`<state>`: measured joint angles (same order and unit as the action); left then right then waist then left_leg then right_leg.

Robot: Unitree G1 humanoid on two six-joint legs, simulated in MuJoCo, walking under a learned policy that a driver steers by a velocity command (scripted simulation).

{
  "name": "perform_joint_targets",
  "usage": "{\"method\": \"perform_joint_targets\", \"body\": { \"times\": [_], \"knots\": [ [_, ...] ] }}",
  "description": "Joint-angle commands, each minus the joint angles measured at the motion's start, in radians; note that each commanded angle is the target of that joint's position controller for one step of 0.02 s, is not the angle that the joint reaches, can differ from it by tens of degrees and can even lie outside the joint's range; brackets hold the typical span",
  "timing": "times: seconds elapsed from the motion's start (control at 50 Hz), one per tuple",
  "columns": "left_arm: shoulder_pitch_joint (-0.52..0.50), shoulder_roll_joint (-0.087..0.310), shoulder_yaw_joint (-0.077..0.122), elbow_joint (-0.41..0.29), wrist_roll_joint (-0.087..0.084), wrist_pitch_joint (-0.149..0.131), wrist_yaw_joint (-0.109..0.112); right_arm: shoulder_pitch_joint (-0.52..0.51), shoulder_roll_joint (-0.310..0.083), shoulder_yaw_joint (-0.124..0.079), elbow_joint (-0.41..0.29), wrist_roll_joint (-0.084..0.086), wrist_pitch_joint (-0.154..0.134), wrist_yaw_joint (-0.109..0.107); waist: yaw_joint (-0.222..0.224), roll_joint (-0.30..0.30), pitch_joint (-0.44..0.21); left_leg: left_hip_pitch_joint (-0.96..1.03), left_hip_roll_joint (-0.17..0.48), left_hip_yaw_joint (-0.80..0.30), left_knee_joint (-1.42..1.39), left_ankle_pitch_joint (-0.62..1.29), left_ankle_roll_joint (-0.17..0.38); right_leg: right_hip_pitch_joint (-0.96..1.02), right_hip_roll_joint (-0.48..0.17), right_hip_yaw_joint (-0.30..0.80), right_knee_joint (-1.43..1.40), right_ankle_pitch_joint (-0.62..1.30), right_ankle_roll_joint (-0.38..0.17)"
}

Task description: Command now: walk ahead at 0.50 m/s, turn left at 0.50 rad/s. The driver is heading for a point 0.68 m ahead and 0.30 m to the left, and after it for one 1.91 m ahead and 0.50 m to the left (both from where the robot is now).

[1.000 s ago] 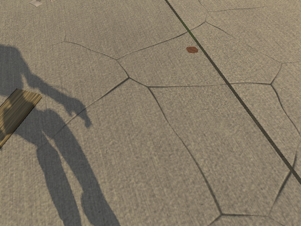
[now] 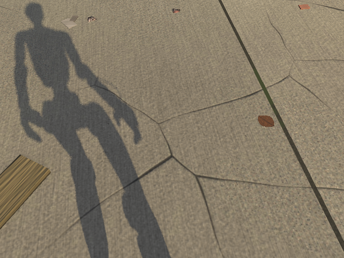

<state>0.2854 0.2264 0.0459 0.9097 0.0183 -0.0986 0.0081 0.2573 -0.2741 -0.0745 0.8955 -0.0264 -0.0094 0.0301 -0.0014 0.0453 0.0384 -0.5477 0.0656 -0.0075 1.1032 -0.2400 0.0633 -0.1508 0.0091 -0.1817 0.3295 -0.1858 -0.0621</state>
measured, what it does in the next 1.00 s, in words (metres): walks ahead, turning left: left foot, then right foot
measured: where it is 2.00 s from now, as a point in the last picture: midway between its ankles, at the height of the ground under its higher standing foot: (129, 225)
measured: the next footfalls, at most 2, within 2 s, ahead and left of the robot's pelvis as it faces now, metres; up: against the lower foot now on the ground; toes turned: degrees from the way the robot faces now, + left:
left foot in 0.32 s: +0.30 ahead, +0.13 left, +0.00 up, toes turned +17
right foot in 0.86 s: +0.66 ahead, +0.10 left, +0.00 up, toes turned +32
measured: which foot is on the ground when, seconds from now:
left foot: up 0.00-0.30, down 0.32-0.88, up 0.90-1.00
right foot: down 0.00-0.32, up 0.34-0.84, down 0.86-1.00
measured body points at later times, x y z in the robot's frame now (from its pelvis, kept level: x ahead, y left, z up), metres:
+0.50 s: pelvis +0.25 +0.08 -0.01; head +0.28 +0.10 +0.44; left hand +0.28 +0.36 -0.14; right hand +0.40 -0.17 -0.13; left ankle +0.26 +0.12 -0.75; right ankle +0.27 -0.09 -0.66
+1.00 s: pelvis +0.53 +0.13 -0.01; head +0.56 +0.14 +0.44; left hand +0.52 +0.44 -0.11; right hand +0.73 -0.08 -0.14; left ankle +0.38 +0.16 -0.66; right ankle +0.63 +0.08 -0.75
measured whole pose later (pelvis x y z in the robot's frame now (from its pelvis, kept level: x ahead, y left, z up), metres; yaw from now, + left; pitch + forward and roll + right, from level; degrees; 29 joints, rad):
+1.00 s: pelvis +0.53 +0.13 -0.01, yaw +36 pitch +1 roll -1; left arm 0.15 0.25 0.04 0.74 0.04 -0.06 0.01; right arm 0.33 -0.31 -0.07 0.82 -0.02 -0.03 0.01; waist -0.05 0.04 0.05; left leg -0.36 -0.06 -0.06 1.15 -0.37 0.07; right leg -0.32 0.01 -0.07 0.49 -0.17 -0.04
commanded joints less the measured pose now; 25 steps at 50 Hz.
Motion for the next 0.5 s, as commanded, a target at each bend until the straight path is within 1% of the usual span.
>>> {"method": "perform_joint_targets", "body": {
  "times": [0.02,0.08,0.12,0.18,0.22,0.24,0.26,0.28,0.3,0.32,0.34,0.36,0.38,0.4,0.42,0.44,0.46,0.48,0.5],
  "knots": [
    [0.035,0.093,0.02,-0.028,-0.002,-0.023,0.003,-0.011,-0.002,0.002,-0.059,-0.005,0.011,0.016,-0.013,-0.118,0.011,-0.129,0.046,-0.015,-0.019,0.104,-0.018,0.05,-0.275,0.148,-0.201,0.189,-0.081],
    [0.057,0.092,0.02,-0.013,0.002,-0.02,0.002,-0.118,0.006,0.011,-0.099,-0.003,0.008,0.027,0.002,-0.113,0.041,-0.139,0.039,0.017,-0.185,0.2,-0.025,0.062,-0.254,0.064,-0.203,0.233,-0.078],
    [0.076,0.107,0.023,-0.005,0.002,-0.019,0.005,-0.189,0.015,0.02,-0.124,-0.005,0.005,0.034,0.019,-0.115,0.052,-0.105,0.029,0.055,-0.3,0.244,-0.017,0.078,-0.257,0.019,-0.198,0.267,-0.074],
    [0.124,0.13,0.03,0.015,0.003,-0.01,0.011,-0.267,0.006,0.024,-0.16,-0.01,0.004,0.042,0.04,-0.112,0.068,-0.085,0.014,0.106,-0.401,0.206,0.016,0.159,-0.286,-0.022,-0.172,0.335,-0.07],
    [0.139,0.142,0.033,0.025,0.005,0.004,0.016,-0.281,-0.005,0.021,-0.172,-0.014,0.004,0.042,0.037,-0.116,0.067,-0.062,-0.011,0.132,-0.445,0.133,0.046,0.222,-0.298,-0.051,-0.116,0.462,-0.061],
    [0.135,0.153,0.036,0.026,0.006,0.01,0.019,-0.269,-0.011,0.017,-0.172,-0.015,0.004,0.039,0.026,-0.125,0.053,-0.021,-0.038,0.152,-0.46,0.083,0.065,0.245,-0.299,-0.069,-0.06,0.608,-0.054],
    [0.132,0.17,0.041,0.027,0.007,0.018,0.021,-0.234,-0.021,0.011,-0.165,-0.016,0.004,0.034,0.008,-0.139,0.025,0.036,-0.074,0.172,-0.466,0.025,0.086,0.263,-0.3,-0.084,0.02,0.766,-0.048],
    [0.127,0.187,0.046,0.026,0.008,0.029,0.021,-0.16,-0.035,0.002,-0.146,-0.015,0.001,0.028,-0.025,-0.144,-0.02,0.117,-0.114,0.182,-0.483,-0.025,0.11,0.272,-0.299,-0.094,0.148,0.877,-0.046],
    [0.118,0.199,0.049,0.021,0.004,0.04,0.019,-0.037,-0.055,-0.012,-0.111,-0.017,-0.009,0.019,-0.077,-0.126,-0.093,0.266,-0.153,0.18,-0.54,-0.021,0.137,0.231,-0.29,-0.105,0.341,0.858,-0.036],
    [0.104,0.19,0.045,0.0,0.005,0.044,0.015,0.134,-0.117,-0.04,-0.058,-0.029,-0.017,0.003,-0.154,-0.052,-0.191,0.523,-0.101,0.059,-0.611,-0.043,0.182,0.051,-0.266,-0.113,0.622,0.629,0.0],
    [0.135,0.064,0.019,-0.077,-0.007,0.036,-0.004,0.137,-0.247,-0.071,-0.067,-0.028,-0.015,-0.011,-0.091,0.196,-0.269,0.841,0.213,-0.452,-0.668,-0.098,0.32,-0.413,-0.096,-0.092,0.988,-0.218,0.066],
    [0.014,0.14,0.034,-0.119,0.001,0.021,-0.011,0.162,-0.262,-0.073,-0.087,0.002,-0.002,-0.015,-0.129,0.084,-0.319,0.868,0.28,-0.752,-0.82,-0.073,0.359,-0.565,-0.004,0.146,1.121,-0.354,0.08],
    [-0.066,0.134,0.03,-0.144,-0.008,0.01,-0.016,0.12,-0.238,-0.067,-0.073,0.007,0.003,-0.024,-0.112,0.015,-0.177,0.782,0.26,-0.57,-0.831,0.02,0.328,-0.644,-0.069,0.197,1.097,-0.245,0.066],
    [-0.051,0.122,0.023,-0.133,-0.012,-0.002,-0.014,0.071,-0.178,-0.052,-0.071,0.015,-0.002,-0.028,-0.068,-0.039,-0.089,0.643,0.223,-0.459,-0.836,0.145,0.289,-0.597,-0.108,0.197,0.994,-0.159,0.06],
    [-0.034,0.12,0.025,-0.118,-0.001,0.002,-0.011,0.023,-0.141,-0.042,-0.077,0.018,-0.01,-0.031,-0.023,-0.065,-0.043,0.539,0.165,-0.373,-0.844,0.256,0.25,-0.53,-0.132,0.202,0.916,-0.136,0.062],
    [-0.001,0.117,0.025,-0.112,0.018,0.021,-0.01,-0.012,-0.11,-0.031,-0.084,0.028,-0.017,-0.032,0.013,-0.068,-0.045,0.473,0.124,-0.309,-0.863,0.311,0.228,-0.461,-0.141,0.207,0.873,-0.12,0.072],
    [0.017,0.112,0.024,-0.109,0.03,0.04,-0.01,-0.009,-0.102,-0.026,-0.085,0.029,-0.029,-0.029,0.026,-0.04,-0.051,0.43,0.109,-0.285,-0.857,0.418,0.232,-0.414,-0.142,0.208,0.849,-0.129,0.083],
    [0.019,0.103,0.022,-0.116,0.033,0.055,-0.014,0.005,-0.11,-0.026,-0.081,0.032,-0.04,-0.027,0.035,-0.031,-0.061,0.422,0.099,-0.274,-0.863,0.438,0.24,-0.409,-0.138,0.203,0.821,-0.136,0.096],
    [-0.002,0.098,0.021,-0.121,0.034,0.065,-0.017,0.02,-0.118,-0.029,-0.077,0.033,-0.047,-0.026,0.033,-0.041,-0.054,0.403,0.079,-0.257,-0.875,0.42,0.237,-0.416,-0.137,0.196,0.784,-0.116,0.105]
  ]
}}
